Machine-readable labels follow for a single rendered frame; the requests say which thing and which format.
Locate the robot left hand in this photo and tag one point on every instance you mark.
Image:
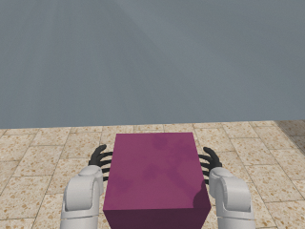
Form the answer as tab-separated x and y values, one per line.
96	157

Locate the robot right hand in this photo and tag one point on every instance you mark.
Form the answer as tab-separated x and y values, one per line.
213	159

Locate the left robot forearm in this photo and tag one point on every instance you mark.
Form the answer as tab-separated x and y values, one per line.
81	199

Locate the right robot forearm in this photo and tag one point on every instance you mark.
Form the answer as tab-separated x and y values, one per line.
233	200

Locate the carton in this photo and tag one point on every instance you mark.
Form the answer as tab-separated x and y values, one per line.
156	182

